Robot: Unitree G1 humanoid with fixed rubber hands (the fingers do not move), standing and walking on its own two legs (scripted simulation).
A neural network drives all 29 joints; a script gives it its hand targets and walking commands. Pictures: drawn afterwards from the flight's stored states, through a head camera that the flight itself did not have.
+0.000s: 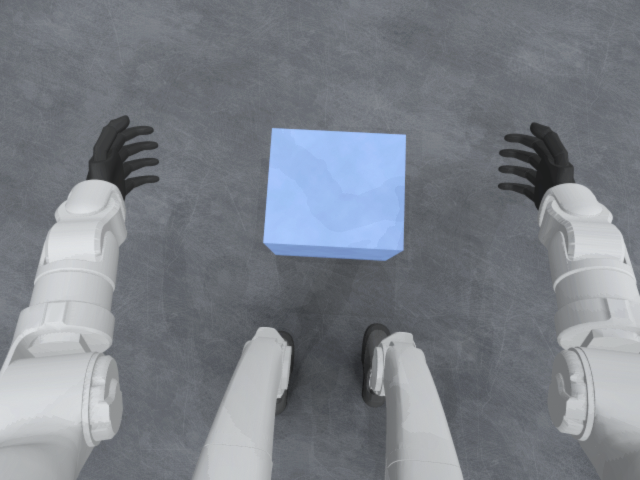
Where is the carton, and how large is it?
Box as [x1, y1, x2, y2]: [263, 128, 405, 260]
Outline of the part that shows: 272,128 263,242 275,254 385,260 402,250 405,135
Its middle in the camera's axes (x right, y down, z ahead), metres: +0.04 -0.10 +0.95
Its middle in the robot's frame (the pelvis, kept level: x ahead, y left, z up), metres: +0.54 +0.01 -0.56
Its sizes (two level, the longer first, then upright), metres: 0.297 0.258 0.230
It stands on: the floor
